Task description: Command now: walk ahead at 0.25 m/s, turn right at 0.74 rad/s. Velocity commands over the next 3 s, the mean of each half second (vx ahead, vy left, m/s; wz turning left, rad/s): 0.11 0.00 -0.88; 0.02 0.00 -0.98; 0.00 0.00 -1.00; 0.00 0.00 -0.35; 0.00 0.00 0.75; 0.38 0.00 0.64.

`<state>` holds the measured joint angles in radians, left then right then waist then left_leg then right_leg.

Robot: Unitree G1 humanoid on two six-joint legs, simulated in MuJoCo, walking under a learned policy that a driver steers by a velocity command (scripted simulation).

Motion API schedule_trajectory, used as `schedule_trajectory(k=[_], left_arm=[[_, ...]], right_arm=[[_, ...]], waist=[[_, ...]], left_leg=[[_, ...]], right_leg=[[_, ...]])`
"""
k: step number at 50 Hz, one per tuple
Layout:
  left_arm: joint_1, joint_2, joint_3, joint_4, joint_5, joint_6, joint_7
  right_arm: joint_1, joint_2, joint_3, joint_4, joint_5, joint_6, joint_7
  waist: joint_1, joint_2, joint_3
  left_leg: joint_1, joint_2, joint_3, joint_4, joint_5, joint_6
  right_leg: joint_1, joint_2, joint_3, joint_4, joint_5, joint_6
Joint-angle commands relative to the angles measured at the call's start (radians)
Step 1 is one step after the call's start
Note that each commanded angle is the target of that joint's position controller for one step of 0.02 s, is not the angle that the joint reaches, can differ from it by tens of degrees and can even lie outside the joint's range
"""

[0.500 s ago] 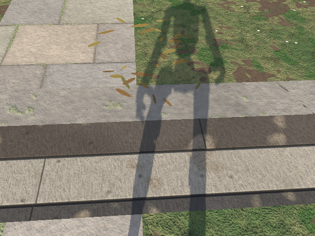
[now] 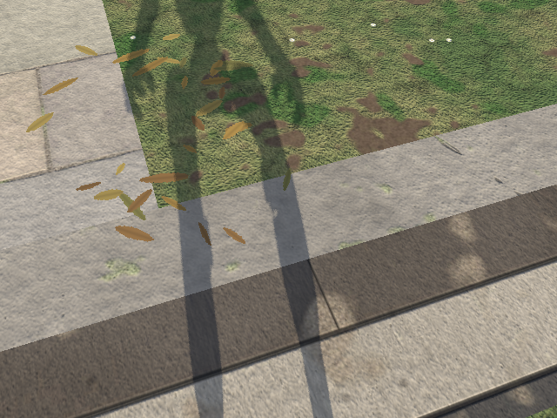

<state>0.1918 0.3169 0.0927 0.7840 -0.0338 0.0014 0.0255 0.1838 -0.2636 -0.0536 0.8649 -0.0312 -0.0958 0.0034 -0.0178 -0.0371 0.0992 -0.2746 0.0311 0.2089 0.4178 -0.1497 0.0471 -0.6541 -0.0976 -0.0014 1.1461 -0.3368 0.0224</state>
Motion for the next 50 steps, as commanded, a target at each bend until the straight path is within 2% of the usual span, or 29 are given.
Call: schedule_trajectory(k=[1,4,8,10,11,12,13,14,15,16,17,19,20,22,24,28,31,33,34,35,36,37,38,39,40,42,44,46,50], left_arm=[[0.133,-0.006,0.001,-0.042,0.015,0.018,-0.013],[0.070,0.013,0.009,-0.070,0.022,0.024,-0.044],[0.006,0.069,0.034,-0.134,0.017,0.046,-0.074],[0.067,0.091,0.052,-0.141,0.014,0.048,-0.071],[0.170,0.119,0.071,-0.118,0.016,0.039,-0.059],[0.218,0.233,0.106,-0.119,0.021,0.027,-0.033],[0.178,0.295,0.103,-0.145,0.039,0.023,-0.029],[0.164,0.280,0.092,-0.177,0.062,-0.008,-0.048],[0.110,0.252,0.085,-0.195,0.047,-0.029,-0.057],[0.058,0.214,0.076,-0.201,0.017,-0.033,-0.049],[0.008,0.174,0.063,-0.213,0.001,-0.024,-0.034],[-0.028,0.153,0.055,-0.246,0.014,-0.004,-0.004],[-0.019,0.160,0.059,-0.254,0.020,0.002,0.005],[0.012,0.177,0.068,-0.262,0.020,0.011,0.018],[0.013,0.179,0.071,-0.274,0.018,0.022,0.026],[-0.005,0.167,0.067,-0.299,0.022,0.039,0.023],[-0.021,0.167,0.065,-0.316,0.020,0.047,0.013],[-0.051,0.165,0.061,-0.331,0.012,0.051,0.008],[-0.065,0.155,0.054,-0.337,0.004,0.053,0.006],[-0.002,0.100,0.038,-0.332,0.008,0.056,0.003],[0.015,0.086,0.033,-0.355,0.001,0.051,0.002],[0.019,0.183,0.057,-0.353,0.021,0.035,-0.009],[0.028,0.225,0.070,-0.325,0.019,0.035,-0.015],[0.038,0.214,0.070,-0.300,0.017,0.043,-0.015],[0.047,0.187,0.061,-0.293,0.021,0.051,-0.015],[0.016,0.144,0.042,-0.311,0.007,0.054,-0.024],[-0.048,0.120,0.028,-0.338,0.000,0.051,-0.024],[-0.079,0.110,0.022,-0.353,0.004,0.050,-0.026],[-0.077,0.090,0.014,-0.348,0.011,0.053,-0.036]], right_arm=[[-0.166,-0.134,-0.032,-0.099,0.009,-0.007,-0.026],[-0.170,-0.153,-0.036,-0.101,0.033,0.019,-0.037],[-0.161,-0.189,-0.051,-0.100,0.059,0.063,-0.033],[-0.173,-0.191,-0.058,-0.106,0.077,0.081,-0.030],[-0.167,-0.174,-0.056,-0.104,0.084,0.091,-0.025],[-0.139,-0.157,-0.053,-0.118,0.062,0.093,-0.020],[-0.126,-0.088,-0.035,-0.159,0.003,0.088,-0.015],[-0.118,-0.113,-0.033,-0.168,0.010,0.077,-0.007],[-0.164,-0.135,-0.038,-0.176,0.039,0.065,-0.005],[-0.195,-0.130,-0.040,-0.171,0.035,0.058,-0.012],[-0.208,-0.140,-0.045,-0.162,0.019,0.061,-0.023],[-0.217,-0.143,-0.052,-0.166,0.016,0.071,-0.023],[-0.213,-0.121,-0.048,-0.164,0.020,0.073,-0.021],[-0.219,-0.089,-0.040,-0.162,0.027,0.075,-0.021],[-0.219,-0.084,-0.038,-0.160,0.033,0.079,-0.022],[-0.216,-0.104,-0.047,-0.161,0.039,0.078,-0.017],[-0.194,-0.124,-0.055,-0.163,0.040,0.061,-0.008],[-0.135,-0.145,-0.067,-0.152,0.041,0.052,-0.001],[-0.092,-0.160,-0.076,-0.139,0.038,0.051,-0.001],[-0.078,-0.212,-0.089,-0.143,0.027,0.058,-0.006],[-0.101,-0.267,-0.092,-0.154,0.000,0.071,-0.011],[-0.132,-0.222,-0.086,-0.180,-0.018,0.064,-0.014],[-0.182,-0.170,-0.072,-0.206,-0.006,0.065,-0.025],[-0.205,-0.143,-0.064,-0.218,0.008,0.072,-0.036],[-0.200,-0.145,-0.061,-0.222,0.018,0.078,-0.047],[-0.157,-0.159,-0.057,-0.218,0.016,0.086,-0.056],[-0.091,-0.179,-0.062,-0.208,0.006,0.093,-0.056],[-0.053,-0.201,-0.070,-0.203,0.005,0.100,-0.050],[-0.075,-0.241,-0.086,-0.207,0.014,0.106,-0.029]], waist=[[0.084,0.125,-0.152],[0.058,0.105,-0.159],[0.047,0.108,-0.125],[0.082,0.109,-0.143],[0.132,0.059,-0.173],[0.137,-0.146,-0.151],[0.033,-0.303,-0.213],[0.048,-0.192,-0.398],[0.044,-0.083,-0.351],[0.024,-0.003,-0.267],[0.003,0.027,-0.226],[-0.014,-0.002,-0.230],[-0.011,-0.006,-0.243],[0.002,-0.011,-0.260],[0.011,-0.040,-0.261],[0.033,-0.113,-0.227],[0.041,-0.146,-0.221],[0.016,-0.154,-0.219],[-0.004,-0.132,-0.219],[0.028,0.012,-0.259],[0.072,0.298,-0.213],[0.073,0.299,-0.173],[0.077,0.223,-0.153],[0.074,0.167,-0.133],[0.065,0.145,-0.124],[0.034,0.135,-0.101],[-0.016,0.163,-0.115],[-0.042,0.180,-0.141],[-0.035,0.198,-0.172]], left_leg=[[-0.004,0.266,-0.047,-0.182,0.503,0.162],[0.085,0.262,0.021,-0.149,0.466,0.146],[0.204,0.313,0.036,-0.049,0.459,0.099],[0.230,0.306,0.058,0.110,0.584,0.054],[0.182,0.260,0.078,0.294,0.565,0.014],[-0.009,0.144,0.081,0.574,0.214,-0.063],[-0.330,-0.069,-0.021,0.868,-0.566,-0.131],[-0.402,-0.091,-0.280,0.974,-0.566,-0.120],[-0.450,-0.066,-0.324,0.955,-0.485,-0.090],[-0.464,-0.037,-0.336,0.885,-0.395,-0.077],[-0.439,-0.017,-0.342,0.799,-0.330,-0.074],[-0.336,-0.033,-0.337,0.677,-0.253,-0.079],[-0.316,-0.052,-0.331,0.618,-0.230,-0.087],[-0.295,-0.082,-0.336,0.509,-0.206,-0.104],[-0.273,-0.095,-0.348,0.438,-0.173,-0.116],[-0.217,-0.109,-0.358,0.328,-0.140,-0.117],[-0.151,-0.111,-0.363,0.214,-0.155,-0.099],[-0.049,-0.100,-0.352,0.064,-0.103,-0.080],[0.045,-0.064,-0.345,-0.052,-0.012,-0.064],[0.178,0.117,-0.478,-0.099,-0.010,0.000],[0.185,0.290,-0.713,-0.160,0.076,0.137],[0.122,0.369,-0.785,-0.175,0.078,0.204],[0.098,0.321,-0.662,-0.152,0.049,0.181],[0.085,0.248,-0.550,-0.136,0.001,0.138],[0.096,0.218,-0.491,-0.129,0.002,0.124],[0.111,0.200,-0.386,-0.142,0.090,0.138],[0.197,0.216,-0.338,-0.145,0.148,0.161],[0.261,0.249,-0.306,-0.141,0.197,0.178],[0.231,0.274,-0.183,-0.128,0.246,0.157]], right_leg=[[0.157,-0.048,0.009,-0.171,0.221,-0.008],[0.185,-0.019,-0.041,-0.330,0.353,-0.033],[0.167,0.008,-0.097,-0.414,0.207,-0.080],[0.244,0.061,-0.141,-0.486,0.149,-0.121],[0.381,0.102,-0.132,-0.590,0.242,-0.161],[0.511,0.004,0.119,-0.695,0.775,-0.236],[0.706,-0.133,0.487,-0.666,1.035,-0.399],[0.750,-0.227,0.705,-0.776,0.719,-0.479],[0.727,-0.218,0.659,-0.815,0.529,-0.436],[0.649,-0.167,0.581,-0.823,0.411,-0.370],[0.564,-0.125,0.515,-0.826,0.351,-0.321],[0.471,-0.061,0.444,-0.825,0.359,-0.272],[0.474,-0.042,0.429,-0.815,0.392,-0.263],[0.486,-0.025,0.435,-0.801,0.399,-0.255],[0.472,-0.012,0.459,-0.799,0.311,-0.242],[0.428,0.017,0.517,-0.799,0.157,-0.212],[0.434,0.027,0.575,-0.767,0.174,-0.201],[0.409,0.052,0.603,-0.730,0.175,-0.178],[0.363,0.089,0.582,-0.686,0.119,-0.150],[0.261,0.169,0.483,-0.525,-0.161,-0.107],[0.073,0.310,0.237,-0.294,-0.296,-0.056],[0.003,0.207,0.219,-0.096,-0.245,-0.013],[0.012,0.162,0.194,-0.020,-0.167,0.005],[0.013,0.145,0.173,0.028,-0.101,0.018],[-0.013,0.132,0.151,0.096,-0.051,0.029],[-0.047,0.091,0.080,0.099,-0.009,0.046],[-0.083,0.049,0.040,0.023,0.002,0.067],[-0.079,0.017,0.027,-0.052,-0.011,0.082],[0.074,0.001,-0.030,-0.236,0.000,0.065]])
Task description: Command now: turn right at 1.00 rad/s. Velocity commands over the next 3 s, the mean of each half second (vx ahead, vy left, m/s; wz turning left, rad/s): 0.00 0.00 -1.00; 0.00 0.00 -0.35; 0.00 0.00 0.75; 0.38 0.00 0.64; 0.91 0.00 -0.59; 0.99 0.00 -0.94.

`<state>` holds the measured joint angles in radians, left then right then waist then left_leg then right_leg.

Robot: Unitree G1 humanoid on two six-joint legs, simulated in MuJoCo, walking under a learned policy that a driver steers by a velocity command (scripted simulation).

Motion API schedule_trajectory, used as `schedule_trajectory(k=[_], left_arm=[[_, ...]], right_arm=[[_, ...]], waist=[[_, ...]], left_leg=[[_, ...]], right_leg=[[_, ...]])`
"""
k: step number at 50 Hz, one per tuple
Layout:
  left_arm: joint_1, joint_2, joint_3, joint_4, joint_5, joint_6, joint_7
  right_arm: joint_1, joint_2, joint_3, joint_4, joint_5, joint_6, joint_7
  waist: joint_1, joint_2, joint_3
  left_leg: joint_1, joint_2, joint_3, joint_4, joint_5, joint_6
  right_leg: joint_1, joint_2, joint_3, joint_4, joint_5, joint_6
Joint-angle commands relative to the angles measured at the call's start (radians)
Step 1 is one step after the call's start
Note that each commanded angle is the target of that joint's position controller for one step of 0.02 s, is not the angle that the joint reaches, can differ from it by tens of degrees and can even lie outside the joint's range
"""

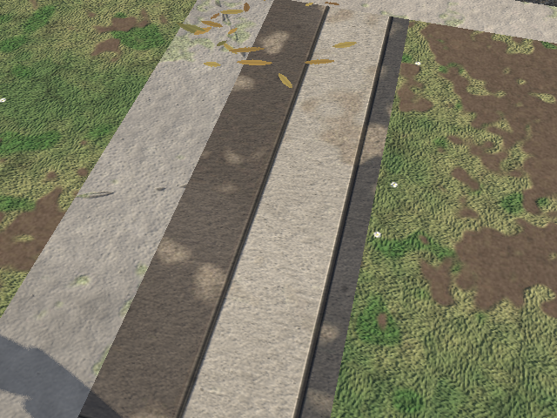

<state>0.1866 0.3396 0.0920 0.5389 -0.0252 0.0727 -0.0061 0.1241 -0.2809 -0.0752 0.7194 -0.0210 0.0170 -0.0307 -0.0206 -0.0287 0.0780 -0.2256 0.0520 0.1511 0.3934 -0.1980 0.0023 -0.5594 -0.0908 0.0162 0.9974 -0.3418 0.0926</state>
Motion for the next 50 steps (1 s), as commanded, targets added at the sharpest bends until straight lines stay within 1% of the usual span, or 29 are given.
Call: schedule_trajectory(k=[1,4,6,7,8,9,10,11,12,15,19,25,28,29,30,31,32,33,34,36,40,42,44,45,46,47,48,49,50], left_arm=[[-0.064,0.071,0.017,-0.096,0.001,-0.014,-0.007],[-0.054,0.084,0.031,-0.087,-0.002,0.006,-0.015],[0.025,0.095,0.051,-0.055,-0.003,0.014,-0.014],[0.123,0.164,0.082,-0.025,0.000,0.010,0.002],[0.161,0.330,0.116,-0.038,0.001,0.001,0.017],[0.117,0.308,0.101,-0.072,0.042,-0.038,0.003],[0.105,0.256,0.087,-0.059,0.044,-0.064,-0.008],[0.074,0.227,0.077,-0.041,0.023,-0.075,0.000],[0.026,0.188,0.063,-0.044,0.001,-0.070,0.010],[-0.058,0.171,0.047,-0.069,0.015,-0.055,0.034],[-0.036,0.186,0.052,-0.055,0.006,-0.049,0.045],[-0.056,0.189,0.054,-0.062,0.004,-0.035,0.038],[-0.099,0.172,0.047,-0.073,-0.002,-0.029,0.034],[-0.093,0.146,0.037,-0.072,-0.003,-0.028,0.034],[-0.008,0.076,0.015,-0.059,0.012,-0.027,0.033],[0.005,0.095,0.018,-0.078,0.005,-0.035,0.035],[0.033,0.180,0.041,-0.052,0.023,-0.047,0.037],[0.016,0.209,0.051,-0.027,0.016,-0.047,0.035],[0.008,0.186,0.047,-0.007,0.015,-0.040,0.037],[-0.008,0.119,0.024,-0.005,0.013,-0.035,0.034],[-0.059,0.049,-0.011,-0.015,0.014,-0.047,0.031],[-0.055,-0.005,-0.033,0.002,0.025,-0.051,0.027],[-0.007,0.010,-0.022,0.042,0.026,-0.055,0.023],[0.016,0.038,-0.012,0.056,0.026,-0.057,0.023],[0.035,0.094,0.003,0.052,0.025,-0.058,0.029],[0.081,0.161,0.019,0.045,0.036,-0.051,0.043],[0.061,0.222,0.039,0.076,0.056,-0.039,0.043],[0.023,0.159,0.028,0.048,0.064,-0.044,0.042],[0.010,0.109,0.013,0.043,0.067,-0.052,0.045]], right_arm=[[-0.025,-0.228,-0.067,-0.061,0.009,-0.008,0.012],[-0.023,-0.229,-0.074,-0.051,0.037,-0.019,0.032],[-0.028,-0.199,-0.071,-0.040,0.059,-0.021,0.039],[0.022,-0.155,-0.061,-0.022,0.050,-0.024,0.045],[0.004,-0.086,-0.037,-0.091,-0.007,-0.030,0.047],[-0.082,-0.102,-0.036,-0.129,-0.016,-0.037,0.035],[-0.144,-0.147,-0.046,-0.139,0.010,-0.038,0.026],[-0.147,-0.145,-0.046,-0.139,0.020,-0.042,0.017],[-0.120,-0.157,-0.051,-0.121,0.010,-0.040,0.007],[-0.063,-0.153,-0.051,-0.100,0.001,-0.037,0.009],[-0.085,-0.111,-0.032,-0.103,0.011,-0.035,0.015],[-0.098,-0.124,-0.035,-0.114,0.021,-0.046,0.030],[-0.027,-0.144,-0.047,-0.097,0.023,-0.057,0.037],[0.001,-0.157,-0.053,-0.087,0.017,-0.059,0.036],[-0.009,-0.206,-0.060,-0.101,0.003,-0.052,0.032],[-0.011,-0.246,-0.065,-0.097,-0.026,-0.043,0.031],[-0.028,-0.200,-0.055,-0.115,-0.017,-0.048,0.029],[-0.051,-0.151,-0.039,-0.127,-0.005,-0.045,0.021],[-0.066,-0.133,-0.032,-0.129,0.005,-0.038,0.015],[-0.048,-0.136,-0.024,-0.118,0.017,-0.027,0.004],[0.014,-0.153,-0.026,-0.093,0.011,-0.013,0.003],[0.015,-0.125,-0.012,-0.080,0.018,-0.009,0.016],[0.038,-0.145,-0.012,-0.068,0.041,-0.002,0.026],[0.059,-0.165,-0.016,-0.067,0.054,-0.004,0.027],[0.083,-0.179,-0.020,-0.069,0.055,-0.014,0.031],[0.071,-0.139,-0.007,-0.090,0.034,-0.029,0.040],[0.052,-0.101,0.003,-0.122,0.050,-0.041,0.042],[0.033,-0.158,-0.012,-0.116,0.049,-0.040,0.037],[0.036,-0.189,-0.033,-0.109,0.057,-0.030,0.033]], waist=[[-0.025,0.195,-0.152],[-0.006,0.208,-0.160],[0.052,0.173,-0.184],[0.088,0.039,-0.204],[0.044,-0.325,-0.190],[0.084,-0.258,-0.317],[0.102,-0.152,-0.290],[0.068,-0.122,-0.224],[0.038,-0.080,-0.195],[-0.012,-0.094,-0.204],[0.006,-0.098,-0.201],[0.026,-0.154,-0.189],[-0.006,-0.172,-0.201],[-0.011,-0.144,-0.214],[0.038,0.045,-0.263],[0.070,0.314,-0.181],[0.065,0.262,-0.166],[0.057,0.184,-0.143],[0.055,0.136,-0.123],[0.033,0.126,-0.103],[-0.007,0.198,-0.151],[-0.006,0.230,-0.167],[0.016,0.239,-0.145],[0.026,0.224,-0.137],[0.024,0.188,-0.153],[0.030,0.040,-0.195],[0.009,-0.226,-0.169],[0.049,-0.211,-0.154],[0.054,-0.180,-0.131]], left_leg=[[0.163,0.255,-0.094,-0.094,0.302,0.190],[0.175,0.287,-0.050,-0.035,0.319,0.151],[0.128,0.265,0.015,0.108,0.281,0.076],[-0.035,0.193,0.072,0.311,0.168,0.004],[-0.439,0.044,0.101,0.662,-0.450,-0.091],[-0.553,-0.019,-0.146,0.829,-0.503,-0.101],[-0.563,-0.006,-0.201,0.868,-0.420,-0.075],[-0.573,0.001,-0.221,0.827,-0.323,-0.050],[-0.559,0.013,-0.235,0.786,-0.254,-0.046],[-0.424,-0.039,-0.232,0.708,-0.130,-0.062],[-0.372,-0.101,-0.254,0.501,-0.097,-0.082],[-0.254,-0.139,-0.292,0.297,-0.112,-0.067],[-0.102,-0.120,-0.274,0.095,-0.031,-0.040],[0.002,-0.071,-0.275,-0.001,0.089,-0.019],[0.133,0.127,-0.452,-0.037,0.182,0.054],[0.126,0.285,-0.708,-0.096,0.319,0.229],[0.089,0.349,-0.772,-0.093,0.277,0.302],[0.054,0.295,-0.652,-0.074,0.236,0.276],[0.037,0.226,-0.556,-0.067,0.177,0.232],[0.039,0.175,-0.469,-0.069,0.206,0.216],[0.124,0.147,-0.370,-0.052,0.291,0.220],[0.071,0.124,-0.358,-0.049,0.284,0.207],[0.032,0.103,-0.377,-0.014,0.282,0.188],[-0.009,0.096,-0.394,0.001,0.281,0.166],[-0.077,0.087,-0.413,0.017,0.210,0.117],[-0.184,0.030,-0.364,0.141,0.039,0.052],[-0.291,-0.072,-0.195,0.250,-0.223,-0.001],[-0.309,-0.051,-0.164,0.437,-0.368,-0.039],[-0.366,-0.045,-0.173,0.610,-0.401,-0.055]], right_leg=[[0.028,0.003,-0.070,-0.135,0.009,-0.015],[0.130,0.024,-0.104,-0.291,0.017,-0.061],[0.303,0.066,-0.119,-0.490,0.130,-0.122],[0.515,0.048,-0.011,-0.588,0.343,-0.180],[0.732,-0.213,0.409,-0.549,0.855,-0.321],[0.678,-0.298,0.574,-0.584,0.778,-0.475],[0.648,-0.250,0.490,-0.621,0.648,-0.446],[0.598,-0.192,0.431,-0.633,0.540,-0.389],[0.555,-0.156,0.392,-0.632,0.476,-0.346],[0.421,-0.090,0.341,-0.626,0.508,-0.319],[0.401,-0.048,0.396,-0.600,0.423,-0.304],[0.363,-0.016,0.542,-0.554,0.361,-0.281],[0.346,0.021,0.570,-0.499,0.363,-0.248],[0.306,0.055,0.535,-0.449,0.281,-0.215],[0.217,0.147,0.418,-0.266,-0.059,-0.165],[0.014,0.281,0.231,-0.073,-0.342,-0.102],[-0.031,0.199,0.218,0.135,-0.311,-0.058],[-0.024,0.172,0.199,0.205,-0.237,-0.041],[-0.016,0.163,0.182,0.229,-0.184,-0.025],[-0.023,0.162,0.149,0.239,-0.127,-0.009],[0.059,0.127,0.076,-0.037,-0.139,0.000],[0.223,0.102,0.047,-0.281,-0.139,-0.004],[0.353,0.137,0.003,-0.547,0.045,-0.015],[0.435,0.149,-0.002,-0.661,0.155,-0.041],[0.531,0.093,0.051,-0.656,0.210,-0.077],[0.636,-0.074,0.176,-0.617,0.409,-0.136],[0.540,-0.204,0.272,-0.619,0.432,-0.260],[0.500,-0.252,0.305,-0.647,0.454,-0.333],[0.492,-0.261,0.293,-0.653,0.522,-0.347]])
Over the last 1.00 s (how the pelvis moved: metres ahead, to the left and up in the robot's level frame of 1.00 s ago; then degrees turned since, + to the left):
0.21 0.02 0.00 -56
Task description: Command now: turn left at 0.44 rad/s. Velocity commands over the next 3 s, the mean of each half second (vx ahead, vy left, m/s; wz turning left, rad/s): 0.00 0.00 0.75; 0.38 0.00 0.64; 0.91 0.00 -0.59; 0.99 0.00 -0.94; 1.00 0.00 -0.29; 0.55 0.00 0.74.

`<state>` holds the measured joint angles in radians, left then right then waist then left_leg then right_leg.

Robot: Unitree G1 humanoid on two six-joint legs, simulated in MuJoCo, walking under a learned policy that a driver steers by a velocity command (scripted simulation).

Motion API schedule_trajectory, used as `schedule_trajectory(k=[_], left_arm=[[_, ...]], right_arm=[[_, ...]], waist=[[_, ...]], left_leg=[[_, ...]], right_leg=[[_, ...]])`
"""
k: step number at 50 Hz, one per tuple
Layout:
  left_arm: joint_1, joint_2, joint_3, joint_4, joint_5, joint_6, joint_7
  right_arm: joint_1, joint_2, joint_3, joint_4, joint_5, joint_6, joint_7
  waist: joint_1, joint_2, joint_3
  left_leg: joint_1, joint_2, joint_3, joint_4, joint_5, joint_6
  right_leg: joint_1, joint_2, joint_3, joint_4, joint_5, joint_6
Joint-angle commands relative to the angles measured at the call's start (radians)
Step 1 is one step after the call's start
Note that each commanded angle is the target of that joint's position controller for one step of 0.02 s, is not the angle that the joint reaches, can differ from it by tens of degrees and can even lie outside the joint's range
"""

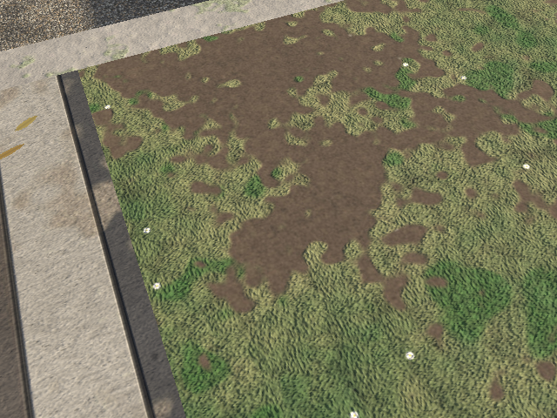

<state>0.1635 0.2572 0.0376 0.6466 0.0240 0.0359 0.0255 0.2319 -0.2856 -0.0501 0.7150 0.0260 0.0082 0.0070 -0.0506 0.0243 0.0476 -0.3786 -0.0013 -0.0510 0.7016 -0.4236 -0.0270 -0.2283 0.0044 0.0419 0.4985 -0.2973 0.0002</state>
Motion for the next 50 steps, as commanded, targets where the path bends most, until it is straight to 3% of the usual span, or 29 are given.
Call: schedule_trajectory(k=[1,2,3,7,9,11,13,14,15,16,17,18,19,20,22,24,31,32,34,36,37,38,39,40,41,42,43,45,50], left_arm=[[0.001,0.168,0.059,-0.068,0.011,-0.023,0.019],[-0.041,0.153,0.056,-0.066,-0.009,-0.032,0.020],[-0.052,0.147,0.056,-0.063,-0.015,-0.037,0.022],[-0.054,0.162,0.070,-0.050,-0.013,-0.029,0.026],[-0.046,0.197,0.084,-0.044,-0.019,-0.028,0.018],[-0.043,0.217,0.094,-0.037,-0.035,-0.035,0.005],[-0.059,0.208,0.096,-0.029,-0.058,-0.044,-0.008],[-0.005,0.177,0.091,-0.005,-0.054,-0.052,-0.016],[-0.007,0.128,0.075,-0.042,-0.011,-0.057,-0.019],[-0.108,0.107,0.059,-0.103,0.010,-0.061,-0.010],[-0.143,0.158,0.070,-0.096,-0.008,-0.061,-0.006],[-0.155,0.159,0.070,-0.095,-0.022,-0.062,-0.002],[-0.137,0.165,0.073,-0.078,-0.017,-0.062,0.006],[-0.127,0.182,0.080,-0.072,-0.009,-0.060,0.012],[-0.097,0.160,0.075,-0.049,-0.010,-0.059,0.003],[-0.085,0.138,0.065,-0.032,-0.016,-0.060,-0.001],[-0.125,0.144,0.062,-0.025,-0.027,-0.069,-0.012],[-0.115,0.152,0.064,-0.022,-0.031,-0.076,-0.018],[-0.106,0.164,0.071,-0.023,-0.052,-0.097,-0.032],[-0.020,0.165,0.080,0.008,-0.066,-0.118,-0.040],[0.048,0.168,0.087,0.033,-0.064,-0.127,-0.039],[0.149,0.205,0.096,0.050,-0.046,-0.135,-0.035],[0.191,0.277,0.100,0.054,0.003,-0.142,-0.042],[0.118,0.271,0.100,0.041,0.011,-0.153,-0.049],[0.094,0.209,0.083,0.031,-0.012,-0.155,-0.043],[0.114,0.181,0.072,0.033,-0.026,-0.152,-0.037],[0.141,0.177,0.066,0.041,-0.031,-0.147,-0.031],[0.207,0.177,0.057,0.061,-0.029,-0.151,-0.025],[0.282,0.153,0.030,0.089,-0.043,-0.140,-0.022]], right_arm=[[-0.033,-0.171,-0.065,-0.085,0.011,-0.003,-0.011],[-0.004,-0.149,-0.063,-0.081,0.005,0.017,-0.015],[-0.009,-0.124,-0.057,-0.087,0.002,0.029,-0.016],[-0.073,-0.076,-0.035,-0.147,0.003,0.042,0.011],[-0.081,-0.085,-0.036,-0.172,0.003,0.044,0.026],[-0.059,-0.111,-0.048,-0.184,0.004,0.053,0.034],[0.011,-0.126,-0.065,-0.173,0.002,0.064,0.029],[0.079,-0.172,-0.088,-0.156,-0.004,0.064,0.013],[0.138,-0.325,-0.129,-0.174,-0.004,0.055,-0.010],[0.118,-0.360,-0.121,-0.204,-0.046,0.025,0.001],[0.104,-0.296,-0.103,-0.205,-0.045,0.001,0.013],[0.074,-0.263,-0.092,-0.193,-0.031,-0.012,0.006],[0.024,-0.241,-0.087,-0.195,-0.010,-0.009,-0.003],[-0.036,-0.225,-0.079,-0.207,0.002,0.000,-0.016],[-0.071,-0.224,-0.075,-0.227,-0.011,0.015,-0.035],[-0.060,-0.232,-0.079,-0.228,-0.011,0.021,-0.044],[-0.074,-0.248,-0.089,-0.239,-0.006,0.039,-0.048],[-0.064,-0.242,-0.087,-0.237,-0.001,0.039,-0.048],[-0.059,-0.238,-0.081,-0.236,0.005,0.032,-0.038],[-0.083,-0.203,-0.061,-0.236,0.000,0.023,-0.031],[-0.080,-0.166,-0.047,-0.232,-0.004,0.017,-0.030],[-0.053,-0.092,-0.023,-0.224,-0.009,0.009,-0.030],[-0.065,-0.055,-0.008,-0.270,0.008,-0.006,-0.031],[-0.075,-0.114,-0.017,-0.276,0.019,-0.024,-0.033],[-0.092,-0.162,-0.028,-0.256,0.015,-0.032,-0.031],[-0.082,-0.162,-0.029,-0.236,-0.002,-0.039,-0.028],[-0.086,-0.146,-0.026,-0.233,-0.012,-0.049,-0.023],[-0.117,-0.111,-0.015,-0.239,-0.007,-0.068,-0.013],[-0.234,-0.053,0.011,-0.280,-0.010,-0.106,0.000]], waist=[[0.060,-0.203,-0.094],[0.041,-0.203,-0.073],[0.039,-0.197,-0.060],[0.070,-0.186,-0.076],[0.079,-0.187,-0.097],[0.069,-0.188,-0.105],[0.021,-0.158,-0.115],[-0.002,-0.062,-0.144],[-0.008,0.243,-0.152],[-0.023,0.324,-0.242],[-0.049,0.167,-0.241],[-0.020,0.126,-0.178],[0.013,0.056,-0.137],[0.040,0.061,-0.119],[0.060,0.077,-0.138],[0.058,0.067,-0.154],[0.035,0.134,-0.130],[0.031,0.133,-0.157],[0.033,0.167,-0.139],[0.082,0.183,-0.116],[0.115,0.147,-0.113],[0.138,0.004,-0.159],[0.116,-0.202,-0.096],[0.086,-0.227,0.015],[0.092,-0.169,0.066],[0.097,-0.128,0.049],[0.101,-0.119,0.039],[0.121,-0.134,0.043],[0.148,-0.159,0.071]], left_leg=[[-0.233,0.022,0.015,0.402,-0.164,-0.040],[-0.259,0.042,0.006,0.426,-0.115,-0.056],[-0.270,0.056,0.013,0.424,-0.070,-0.066],[-0.201,0.080,0.079,0.239,0.036,-0.069],[-0.127,0.073,0.113,0.139,0.044,-0.044],[-0.066,0.055,0.144,0.051,0.064,-0.014],[0.071,0.013,0.176,-0.108,0.177,0.031],[0.226,-0.011,0.127,-0.204,0.311,0.074],[0.444,0.217,-0.248,-0.262,0.800,0.197],[0.457,0.389,-0.603,-0.337,0.795,0.421],[0.443,0.377,-0.528,-0.367,0.670,0.415],[0.389,0.319,-0.449,-0.363,0.577,0.362],[0.346,0.264,-0.386,-0.361,0.514,0.307],[0.295,0.228,-0.339,-0.360,0.503,0.272],[0.239,0.179,-0.305,-0.355,0.550,0.257],[0.242,0.158,-0.310,-0.347,0.537,0.255],[0.180,0.117,-0.456,-0.318,0.343,0.223],[0.174,0.109,-0.480,-0.333,0.182,0.223],[0.103,0.097,-0.546,-0.377,-0.151,0.226],[0.009,0.079,-0.534,-0.343,-0.253,0.208],[-0.068,0.047,-0.486,-0.264,-0.285,0.178],[-0.169,-0.038,-0.344,0.005,-0.302,0.119],[-0.398,-0.146,-0.203,0.243,-0.210,0.090],[-0.509,-0.051,-0.191,0.369,-0.107,0.076],[-0.534,-0.016,-0.166,0.405,-0.013,0.065],[-0.522,-0.004,-0.142,0.427,0.048,0.054],[-0.518,0.005,-0.127,0.430,0.099,0.049],[-0.517,0.024,-0.094,0.427,0.196,0.044],[-0.443,0.065,0.011,0.204,0.332,-0.003]], right_leg=[[0.156,-0.332,0.213,-0.147,0.510,-0.237],[0.154,-0.314,0.157,-0.143,0.528,-0.217],[0.149,-0.300,0.112,-0.145,0.541,-0.206],[0.157,-0.285,-0.007,-0.135,0.502,-0.195],[0.152,-0.311,-0.031,-0.117,0.520,-0.190],[0.149,-0.334,-0.049,-0.076,0.523,-0.173],[0.097,-0.317,-0.112,0.039,0.469,-0.114],[0.012,-0.255,-0.179,0.201,0.391,-0.050],[-0.302,-0.120,-0.235,0.536,-0.071,0.060],[-0.496,0.034,-0.037,0.755,-0.424,0.090],[-0.515,-0.002,0.057,0.818,-0.398,0.074],[-0.514,-0.015,0.069,0.796,-0.316,0.051],[-0.510,-0.035,0.074,0.726,-0.231,0.046],[-0.473,-0.041,0.077,0.655,-0.159,0.048],[-0.390,-0.001,0.062,0.608,-0.073,0.069],[-0.366,0.029,0.065,0.503,-0.036,0.086],[-0.268,0.081,0.108,0.236,0.000,0.090],[-0.235,0.079,0.109,0.201,0.006,0.080],[-0.139,0.074,0.100,0.124,-0.025,0.056],[0.028,0.047,0.064,0.004,0.014,0.030],[0.152,0.012,0.068,-0.078,0.040,0.007],[0.295,-0.146,0.252,-0.157,-0.135,-0.046],[0.322,-0.310,0.645,-0.304,-0.515,-0.159],[0.224,-0.381,0.774,-0.353,-0.624,-0.223],[0.195,-0.353,0.673,-0.342,-0.553,-0.217],[0.207,-0.306,0.575,-0.326,-0.470,-0.187],[0.210,-0.270,0.502,-0.324,-0.411,-0.166],[0.195,-0.233,0.407,-0.345,-0.336,-0.162],[0.112,-0.206,0.326,-0.388,-0.120,-0.205]])
Over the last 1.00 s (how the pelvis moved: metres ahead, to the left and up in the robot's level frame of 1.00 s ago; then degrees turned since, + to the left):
0.05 -0.06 -0.01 -36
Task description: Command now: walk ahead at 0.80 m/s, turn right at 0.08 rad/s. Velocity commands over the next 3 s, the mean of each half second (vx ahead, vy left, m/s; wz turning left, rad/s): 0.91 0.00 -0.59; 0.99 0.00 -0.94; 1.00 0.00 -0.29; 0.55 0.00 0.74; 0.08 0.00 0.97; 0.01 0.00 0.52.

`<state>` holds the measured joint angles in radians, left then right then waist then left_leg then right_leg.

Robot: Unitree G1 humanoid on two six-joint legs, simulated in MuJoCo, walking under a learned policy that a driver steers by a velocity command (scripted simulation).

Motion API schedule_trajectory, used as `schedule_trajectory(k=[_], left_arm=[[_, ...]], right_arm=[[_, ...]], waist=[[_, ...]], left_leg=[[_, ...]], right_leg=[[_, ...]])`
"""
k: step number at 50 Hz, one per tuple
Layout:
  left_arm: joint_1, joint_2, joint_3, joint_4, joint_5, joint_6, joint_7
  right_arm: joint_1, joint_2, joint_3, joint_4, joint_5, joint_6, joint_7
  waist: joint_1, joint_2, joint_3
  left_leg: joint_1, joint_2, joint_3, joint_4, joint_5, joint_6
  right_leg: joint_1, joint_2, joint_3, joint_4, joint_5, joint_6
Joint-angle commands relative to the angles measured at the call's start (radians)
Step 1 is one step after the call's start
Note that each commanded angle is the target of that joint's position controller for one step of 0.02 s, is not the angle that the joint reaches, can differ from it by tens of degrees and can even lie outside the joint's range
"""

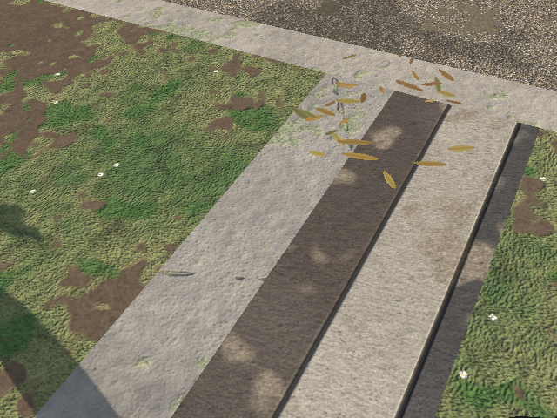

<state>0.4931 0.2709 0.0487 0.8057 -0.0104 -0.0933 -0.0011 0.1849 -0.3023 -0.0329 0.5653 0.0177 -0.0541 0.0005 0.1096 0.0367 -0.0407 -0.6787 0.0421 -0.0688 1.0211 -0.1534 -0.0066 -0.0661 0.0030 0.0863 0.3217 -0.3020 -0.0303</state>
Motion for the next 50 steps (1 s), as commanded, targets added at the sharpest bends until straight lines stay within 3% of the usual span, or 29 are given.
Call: schedule_trajectory(k=[1,4,6,8,9,10,11,12,13,14,15,16,18,22,26,28,30,31,32,33,34,35,36,37,38,40,43,46,50], left_arm=[[-0.040,0.147,0.018,-0.068,-0.011,-0.007,0.007],[-0.023,0.179,0.019,-0.056,-0.025,0.004,0.011],[-0.003,0.182,0.018,-0.037,-0.033,0.010,0.011],[-0.020,0.188,0.016,-0.030,-0.020,0.016,0.011],[-0.055,0.172,0.011,-0.050,-0.004,0.011,0.006],[-0.057,0.080,-0.015,-0.091,0.035,0.001,0.004],[0.034,-0.012,-0.038,-0.146,-0.042,-0.022,0.008],[-0.043,0.085,-0.013,-0.138,-0.083,-0.020,0.017],[-0.135,0.111,-0.003,-0.149,-0.075,-0.012,0.015],[-0.163,0.101,-0.003,-0.139,-0.055,-0.001,0.011],[-0.194,0.083,0.001,-0.143,-0.038,0.011,0.006],[-0.190,0.051,-0.002,-0.152,-0.042,0.027,-0.005],[-0.211,0.012,-0.008,-0.167,-0.047,0.062,-0.015],[-0.296,0.027,-0.014,-0.220,-0.029,0.072,-0.031],[-0.457,0.050,-0.017,-0.265,-0.021,0.052,-0.072],[-0.444,0.109,0.007,-0.276,-0.036,0.049,-0.078],[-0.196,0.202,0.055,-0.234,-0.052,0.065,-0.072],[0.050,0.280,0.099,-0.167,-0.044,0.080,-0.060],[0.119,0.301,0.105,-0.118,-0.053,0.097,-0.038],[-0.008,0.370,0.100,-0.184,-0.022,0.074,-0.038],[-0.011,0.286,0.086,-0.222,-0.010,0.053,-0.041],[-0.025,0.259,0.080,-0.214,0.000,0.030,-0.041],[-0.085,0.243,0.074,-0.213,0.001,0.011,-0.047],[-0.155,0.220,0.067,-0.222,0.006,0.001,-0.046],[-0.201,0.201,0.059,-0.232,0.015,-0.003,-0.039],[-0.216,0.159,0.045,-0.217,-0.007,0.000,-0.024],[-0.177,0.150,0.039,-0.183,-0.020,0.006,0.007],[-0.127,0.174,0.052,-0.149,-0.026,0.020,0.016],[-0.114,0.162,0.059,-0.116,-0.042,0.023,0.029]], right_arm=[[-0.219,-0.023,-0.001,-0.136,0.000,-0.052,0.015],[-0.258,-0.023,-0.002,-0.134,0.014,-0.072,0.038],[-0.242,-0.059,-0.018,-0.132,0.026,-0.077,0.041],[-0.098,-0.126,-0.053,-0.104,0.038,-0.078,0.029],[0.085,-0.169,-0.075,-0.065,0.038,-0.073,0.013],[0.330,-0.237,-0.094,-0.028,0.019,-0.054,-0.006],[0.365,-0.298,-0.099,-0.003,-0.019,-0.046,0.010],[0.309,-0.192,-0.078,0.002,-0.021,-0.050,0.012],[0.273,-0.136,-0.063,0.023,-0.013,-0.049,0.006],[0.235,-0.104,-0.054,0.035,-0.022,-0.046,0.004],[0.187,-0.067,-0.046,0.051,-0.035,-0.045,0.007],[0.152,-0.041,-0.040,0.067,-0.041,-0.048,0.006],[0.105,-0.009,-0.038,0.090,-0.023,-0.057,0.008],[0.043,-0.067,-0.053,0.113,-0.029,-0.066,-0.004],[0.109,-0.165,-0.072,0.152,-0.023,-0.061,-0.012],[0.143,-0.230,-0.083,0.164,-0.027,-0.042,-0.019],[0.104,-0.293,-0.098,0.143,-0.018,-0.014,-0.021],[0.060,-0.283,-0.094,0.117,-0.011,-0.016,-0.020],[0.078,-0.144,-0.055,0.121,-0.019,-0.036,-0.014],[0.213,-0.012,-0.006,0.034,-0.010,-0.082,-0.001],[0.095,-0.129,-0.014,0.004,0.006,-0.123,0.004],[-0.006,-0.154,-0.022,-0.026,0.033,-0.135,0.001],[-0.020,-0.135,-0.018,-0.014,0.019,-0.135,-0.008],[0.001,-0.118,-0.018,0.004,-0.003,-0.124,-0.013],[0.040,-0.120,-0.022,0.019,-0.011,-0.107,-0.010],[0.031,-0.120,-0.026,0.024,-0.027,-0.079,-0.010],[-0.159,-0.060,-0.008,-0.047,-0.053,-0.075,-0.008],[-0.278,-0.021,-0.002,-0.092,-0.031,-0.086,0.006],[-0.294,-0.109,-0.042,-0.106,0.019,-0.098,0.010]], waist=[[-0.001,-0.174,0.163],[0.001,-0.193,0.163],[-0.025,-0.219,0.154],[-0.137,-0.230,0.072],[-0.244,-0.202,-0.047],[-0.335,-0.036,-0.273],[-0.249,0.377,-0.419],[-0.260,0.273,-0.240],[-0.260,0.197,-0.090],[-0.233,0.088,-0.019],[-0.197,0.070,0.057],[-0.159,0.121,0.089],[-0.123,0.097,0.137],[-0.079,0.029,0.219],[-0.123,-0.057,0.249],[-0.085,0.013,0.167],[0.068,0.105,0.006],[0.183,0.072,-0.106],[0.153,-0.126,-0.064],[-0.055,-0.421,-0.207],[0.028,-0.226,-0.293],[0.004,-0.103,-0.123],[-0.063,0.066,-0.018],[-0.117,0.087,0.033],[-0.158,0.033,0.057],[-0.171,0.001,0.107],[-0.104,-0.026,0.178],[-0.028,-0.073,0.145],[-0.038,-0.143,0.124]], left_leg=[[-0.074,0.007,0.042,-0.203,0.080,-0.035],[0.156,-0.046,0.077,-0.386,0.081,-0.055],[0.273,-0.052,0.054,-0.466,0.035,-0.047],[0.507,-0.075,0.073,-0.524,-0.043,-0.004],[0.775,-0.015,0.036,-0.506,-0.041,0.025],[1.128,0.198,-0.171,-0.459,-0.218,0.064],[1.238,0.408,-0.717,-0.695,-0.693,0.191],[1.103,0.385,-0.733,-0.779,-0.763,0.182],[0.995,0.367,-0.545,-0.760,-0.602,0.167],[0.874,0.327,-0.406,-0.767,-0.425,0.161],[0.764,0.266,-0.279,-0.787,-0.290,0.148],[0.692,0.246,-0.181,-0.805,-0.192,0.137],[0.621,0.233,-0.043,-0.841,-0.048,0.124],[0.533,0.211,0.158,-0.922,0.093,0.120],[0.609,0.190,0.308,-0.932,0.389,0.078],[0.731,0.199,0.329,-0.790,0.965,0.061],[0.744,0.225,0.321,-0.431,1.330,0.068],[0.576,0.198,0.297,-0.128,1.239,0.062],[0.273,0.041,0.267,0.296,0.162,0.014],[-0.083,-0.127,0.080,0.642,-0.444,-0.010],[-0.141,-0.081,-0.099,0.586,-0.334,0.037],[-0.165,-0.053,-0.087,0.497,-0.267,0.058],[-0.103,-0.012,-0.091,0.391,-0.204,0.058],[-0.027,0.018,-0.101,0.316,-0.171,0.043],[0.033,0.035,-0.113,0.273,-0.150,0.022],[0.074,0.055,-0.088,0.145,-0.137,-0.021],[0.138,0.011,-0.002,-0.141,0.069,-0.068],[0.309,-0.060,0.031,-0.403,0.290,-0.078],[0.325,-0.050,-0.065,-0.543,0.261,-0.072]], right_leg=[[-0.081,-0.193,0.249,-0.207,-0.058,-0.170],[-0.165,-0.185,0.209,-0.200,-0.005,-0.165],[-0.143,-0.208,0.239,-0.167,0.027,-0.154],[-0.147,-0.189,0.214,0.006,0.334,-0.120],[-0.262,-0.132,0.158,0.254,0.433,-0.081],[-0.474,-0.077,0.106,0.623,0.189,-0.055],[-0.729,0.003,0.074,0.922,-0.221,-0.020],[-0.837,-0.053,0.075,1.064,-0.146,-0.011],[-0.898,-0.095,0.030,1.100,-0.066,-0.015],[-0.852,-0.132,0.021,1.078,0.000,-0.012],[-0.816,-0.153,0.020,1.035,0.038,-0.013],[-0.776,-0.176,0.025,1.020,0.059,-0.014],[-0.774,-0.191,0.013,1.012,0.063,-0.009],[-0.771,-0.178,-0.019,0.838,0.233,0.008],[-0.627,-0.102,-0.171,0.514,0.378,-0.057],[-0.501,0.004,-0.264,0.483,0.316,-0.097],[-0.207,0.075,-0.280,0.505,0.179,-0.145],[0.148,0.086,-0.222,0.433,0.206,-0.190],[0.366,0.015,-0.047,0.393,0.185,-0.228],[0.560,-0.191,0.577,0.189,-0.103,-0.439],[0.545,-0.249,0.797,-0.020,-0.366,-0.421],[0.385,-0.249,0.787,-0.103,-0.382,-0.367],[0.198,-0.220,0.718,-0.110,-0.297,-0.332],[0.055,-0.172,0.615,-0.091,-0.178,-0.318],[-0.048,-0.124,0.537,-0.095,-0.103,-0.320],[-0.165,-0.069,0.415,-0.118,-0.001,-0.310],[-0.323,0.017,0.271,-0.119,0.185,-0.272],[-0.384,0.042,0.259,-0.105,0.107,-0.205],[-0.166,-0.020,0.380,0.009,0.080,-0.165]])
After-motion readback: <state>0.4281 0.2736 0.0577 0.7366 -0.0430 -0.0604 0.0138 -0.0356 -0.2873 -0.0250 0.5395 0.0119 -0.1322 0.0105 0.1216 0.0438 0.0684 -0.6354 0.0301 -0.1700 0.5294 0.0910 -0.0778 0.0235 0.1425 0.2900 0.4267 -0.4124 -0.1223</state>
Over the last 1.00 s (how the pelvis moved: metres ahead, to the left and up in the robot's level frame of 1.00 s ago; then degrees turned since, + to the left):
0.13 0.10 0.01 44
